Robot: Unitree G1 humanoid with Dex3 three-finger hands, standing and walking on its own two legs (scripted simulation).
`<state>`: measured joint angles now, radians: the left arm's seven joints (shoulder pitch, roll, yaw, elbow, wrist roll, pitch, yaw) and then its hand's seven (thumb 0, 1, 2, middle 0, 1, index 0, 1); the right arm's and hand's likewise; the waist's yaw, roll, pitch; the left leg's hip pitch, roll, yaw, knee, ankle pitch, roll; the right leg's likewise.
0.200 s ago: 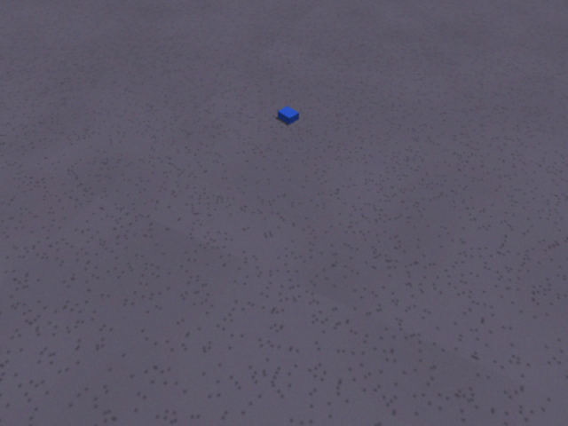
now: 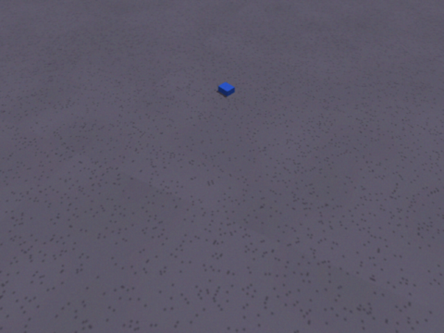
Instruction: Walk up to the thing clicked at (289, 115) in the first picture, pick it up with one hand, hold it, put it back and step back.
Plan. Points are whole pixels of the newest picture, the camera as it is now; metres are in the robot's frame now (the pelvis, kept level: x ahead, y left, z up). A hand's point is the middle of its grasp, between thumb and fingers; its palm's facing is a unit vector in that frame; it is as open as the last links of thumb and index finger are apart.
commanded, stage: stand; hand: left
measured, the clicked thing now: (226, 89) +1.87 -0.04 -0.76
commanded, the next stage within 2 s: walk up in 0.92 s
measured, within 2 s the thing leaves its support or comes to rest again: neither
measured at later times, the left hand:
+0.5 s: hand out of the picture +0.08 +0.25 -0.16, palm faces -0.02 -0.94 -0.34, open 7.4 cm
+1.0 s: hand out of the picture +0.08 +0.26 -0.16, palm faces -0.06 -0.94 -0.33, open 7.4 cm
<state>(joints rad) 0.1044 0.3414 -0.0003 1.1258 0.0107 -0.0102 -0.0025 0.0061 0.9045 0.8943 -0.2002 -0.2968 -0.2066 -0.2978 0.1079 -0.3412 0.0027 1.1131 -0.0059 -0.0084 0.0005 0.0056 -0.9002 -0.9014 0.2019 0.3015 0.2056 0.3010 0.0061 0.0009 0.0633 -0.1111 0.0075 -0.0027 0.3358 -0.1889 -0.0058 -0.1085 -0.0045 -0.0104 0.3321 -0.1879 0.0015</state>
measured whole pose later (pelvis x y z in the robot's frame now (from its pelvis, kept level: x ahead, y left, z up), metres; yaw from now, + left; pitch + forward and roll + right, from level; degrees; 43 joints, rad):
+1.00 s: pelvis +0.01 +0.00 +0.00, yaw -4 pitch -1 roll +0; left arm 0.19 0.35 0.05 1.06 0.03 -0.02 -0.04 0.01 0.90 0.89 -0.20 -0.30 -0.21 -0.30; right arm 0.12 -0.38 -0.04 1.02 -0.03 -0.01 0.05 0.01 -0.90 -0.90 0.20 0.30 0.21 0.30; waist 0.02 0.01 0.03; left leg -0.18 0.01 0.02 0.52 -0.45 0.04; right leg -0.17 0.02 0.06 0.43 -0.26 -0.02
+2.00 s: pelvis +0.45 +0.07 -0.04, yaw -31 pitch -1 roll +0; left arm 0.30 0.47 0.06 0.96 0.01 -0.07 0.03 0.01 0.90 0.89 -0.20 -0.30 -0.21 -0.30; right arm 0.24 -0.44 -0.13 0.80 -0.05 -0.03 0.11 0.00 -0.90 -0.90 0.20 0.30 0.20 0.30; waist -0.04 -0.01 0.05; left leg -0.47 0.11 0.06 0.77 -0.29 -0.03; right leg -0.34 -0.06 0.11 1.03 -0.50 -0.04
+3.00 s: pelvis +0.90 +0.08 -0.04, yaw -44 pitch -2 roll +0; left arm 0.29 0.42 0.05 0.89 0.01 -0.12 0.05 0.00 0.90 0.89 -0.21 -0.30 -0.21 -0.30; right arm 0.34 -0.45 -0.09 0.79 -0.05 0.06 0.08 0.01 -0.90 -0.90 0.20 0.30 0.21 0.30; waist -0.06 0.08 0.08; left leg -0.32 0.02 0.14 0.87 -0.47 0.05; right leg -0.44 -0.01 -0.12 0.71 -0.23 -0.07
